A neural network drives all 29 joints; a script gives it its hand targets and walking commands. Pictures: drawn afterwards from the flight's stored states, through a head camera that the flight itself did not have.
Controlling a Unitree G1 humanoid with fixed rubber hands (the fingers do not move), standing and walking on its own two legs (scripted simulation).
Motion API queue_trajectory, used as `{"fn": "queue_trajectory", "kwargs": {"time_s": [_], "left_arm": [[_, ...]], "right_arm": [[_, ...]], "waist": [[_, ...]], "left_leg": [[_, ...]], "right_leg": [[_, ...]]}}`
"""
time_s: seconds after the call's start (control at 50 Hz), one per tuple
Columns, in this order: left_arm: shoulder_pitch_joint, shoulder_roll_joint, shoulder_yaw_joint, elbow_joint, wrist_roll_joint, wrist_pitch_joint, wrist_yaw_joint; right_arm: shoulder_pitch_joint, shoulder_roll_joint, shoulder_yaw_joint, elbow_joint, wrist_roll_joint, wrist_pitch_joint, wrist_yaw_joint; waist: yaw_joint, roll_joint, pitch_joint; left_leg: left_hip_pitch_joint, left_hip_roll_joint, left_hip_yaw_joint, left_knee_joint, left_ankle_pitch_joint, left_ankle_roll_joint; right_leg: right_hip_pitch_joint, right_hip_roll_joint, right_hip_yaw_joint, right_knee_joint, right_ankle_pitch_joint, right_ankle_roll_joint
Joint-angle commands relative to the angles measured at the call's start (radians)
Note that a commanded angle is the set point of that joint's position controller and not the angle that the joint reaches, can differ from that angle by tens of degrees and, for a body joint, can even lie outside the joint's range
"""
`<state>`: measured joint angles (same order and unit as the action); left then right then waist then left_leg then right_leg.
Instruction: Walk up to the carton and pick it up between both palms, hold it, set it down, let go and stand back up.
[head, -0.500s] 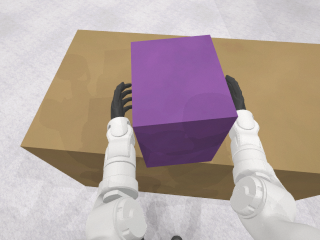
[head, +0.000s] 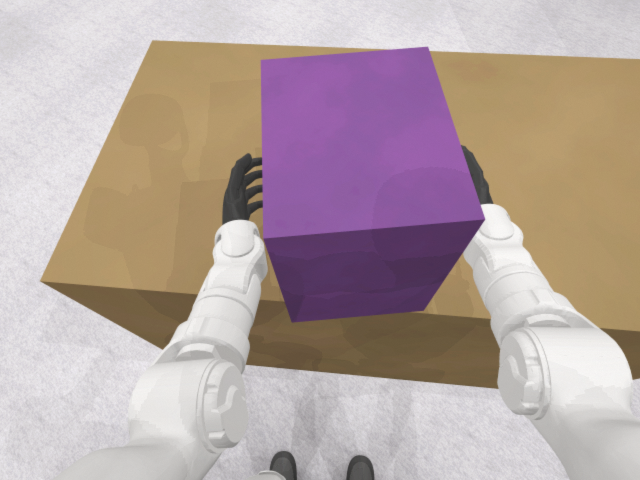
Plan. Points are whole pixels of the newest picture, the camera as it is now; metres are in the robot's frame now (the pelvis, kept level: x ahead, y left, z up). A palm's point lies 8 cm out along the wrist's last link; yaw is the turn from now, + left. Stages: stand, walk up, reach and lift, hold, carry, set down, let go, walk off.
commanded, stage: set down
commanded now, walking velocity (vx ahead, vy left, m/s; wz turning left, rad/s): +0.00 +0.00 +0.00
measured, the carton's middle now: (352, 200) +0.46 +0.03 +0.01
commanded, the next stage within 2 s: none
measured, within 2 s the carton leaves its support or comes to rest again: neither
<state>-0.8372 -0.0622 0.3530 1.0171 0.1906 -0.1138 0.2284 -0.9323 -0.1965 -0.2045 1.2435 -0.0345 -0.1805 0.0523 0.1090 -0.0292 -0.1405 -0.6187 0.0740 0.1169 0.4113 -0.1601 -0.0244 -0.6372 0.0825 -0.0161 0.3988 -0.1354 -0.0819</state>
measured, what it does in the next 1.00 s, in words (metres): stands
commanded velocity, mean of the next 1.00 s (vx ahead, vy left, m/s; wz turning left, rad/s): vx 0.00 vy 0.00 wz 0.00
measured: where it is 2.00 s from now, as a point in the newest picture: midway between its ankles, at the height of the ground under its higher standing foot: outside the picture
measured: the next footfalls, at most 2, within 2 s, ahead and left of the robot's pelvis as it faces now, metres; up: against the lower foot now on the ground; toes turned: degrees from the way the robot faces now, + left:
none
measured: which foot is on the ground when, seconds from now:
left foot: down 0.00-1.00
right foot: down 0.00-1.00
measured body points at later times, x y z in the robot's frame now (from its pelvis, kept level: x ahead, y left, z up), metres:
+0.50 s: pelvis -0.01 +0.00 -0.02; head +0.11 +0.00 +0.41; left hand +0.43 +0.22 +0.03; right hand +0.51 -0.16 +0.04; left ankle +0.00 +0.14 -0.73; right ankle +0.01 -0.06 -0.73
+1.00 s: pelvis -0.02 +0.00 -0.01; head +0.09 -0.01 +0.43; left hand +0.45 +0.22 +0.11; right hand +0.53 -0.17 +0.12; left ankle +0.00 +0.14 -0.73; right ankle +0.01 -0.06 -0.73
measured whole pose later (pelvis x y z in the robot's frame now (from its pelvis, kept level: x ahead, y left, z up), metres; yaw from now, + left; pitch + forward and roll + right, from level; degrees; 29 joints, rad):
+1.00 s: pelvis -0.02 +0.00 -0.01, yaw +1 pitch +25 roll +0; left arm -1.06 0.12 0.13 1.07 -0.14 0.07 0.20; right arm -1.21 -0.52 0.18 1.38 0.43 -0.04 0.13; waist 0.18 -0.01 -0.25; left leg -0.76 0.07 0.09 0.47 -0.15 -0.02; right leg -0.76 0.07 -0.04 0.46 -0.13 -0.07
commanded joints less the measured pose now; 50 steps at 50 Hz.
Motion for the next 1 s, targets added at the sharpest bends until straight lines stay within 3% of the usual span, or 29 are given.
{"fn": "queue_trajectory", "kwargs": {"time_s": [0.0,0.08,0.18,0.28,0.36,0.44,0.64,0.78,0.88,0.98], "left_arm": [[-0.430,0.157,-0.104,0.026,-0.124,-0.127,0.012],[-0.456,0.196,-0.136,0.146,-0.186,-0.152,-0.007],[-0.521,0.226,-0.203,0.200,-0.270,-0.194,-0.030],[-0.589,0.242,-0.274,0.132,-0.329,-0.202,-0.039],[-0.581,0.250,-0.283,0.088,-0.328,-0.168,-0.044],[-0.584,0.260,-0.283,0.052,-0.322,-0.125,-0.040],[-0.650,0.331,-0.242,-0.065,-0.342,-0.015,-0.024],[-0.604,0.325,-0.219,-0.021,-0.339,0.086,-0.032],[-0.627,0.336,-0.206,-0.112,-0.329,0.136,-0.030],[-0.660,0.317,-0.223,-0.240,-0.316,0.209,-0.014]], "right_arm": [[-0.509,-0.153,0.173,-0.036,0.159,-0.066,-0.023],[-0.550,-0.228,0.221,0.071,0.220,-0.091,-0.027],[-0.611,-0.308,0.244,0.139,0.269,-0.138,-0.018],[-0.647,-0.370,0.260,0.162,0.326,-0.153,0.008],[-0.645,-0.400,0.297,0.194,0.379,-0.137,0.036],[-0.654,-0.413,0.326,0.204,0.421,-0.110,0.065],[-0.758,-0.453,0.361,-0.014,0.470,-0.021,0.080],[-0.759,-0.460,0.384,0.025,0.472,0.064,0.080],[-0.776,-0.486,0.362,-0.020,0.466,0.089,0.080],[-0.768,-0.512,0.324,-0.007,0.458,0.129,0.094]], "waist": [[0.072,-0.080,-0.797],[0.064,-0.120,-0.768],[0.038,-0.137,-0.790],[0.019,-0.090,-0.886],[0.033,-0.057,-0.909],[0.052,-0.053,-0.882],[0.091,-0.198,-0.928],[0.078,-0.255,-0.804],[0.062,-0.216,-0.817],[0.036,-0.099,-0.810]], "left_leg": [[0.016,-0.039,-0.025,0.071,0.264,0.017],[-0.020,-0.032,-0.029,0.093,0.251,0.004],[-0.042,-0.026,-0.029,0.135,0.283,-0.020],[-0.003,-0.023,-0.036,0.170,0.333,-0.043],[0.020,-0.023,-0.044,0.178,0.363,-0.044],[0.003,-0.023,-0.048,0.161,0.318,-0.035],[-0.156,-0.038,-0.038,0.102,0.179,0.002],[-0.137,-0.036,-0.047,0.069,0.136,0.015],[-0.080,-0.038,-0.050,0.049,0.178,0.003],[0.041,-0.036,-0.064,0.045,0.236,-0.021]], "right_leg": [[0.540,-0.062,0.070,0.119,0.481,0.088],[0.482,-0.057,0.063,0.134,0.453,0.090],[0.427,-0.046,0.046,0.161,0.492,0.095],[0.364,-0.037,0.027,0.172,0.507,0.087],[0.337,-0.034,0.024,0.171,0.509,0.084],[0.322,-0.040,0.033,0.162,0.428,0.088],[0.543,-0.071,0.097,0.180,0.472,0.159],[0.568,-0.064,0.095,0.155,0.464,0.150],[0.603,-0.056,0.086,0.141,0.534,0.146],[0.540,-0.039,0.057,0.112,0.520,0.111]]}}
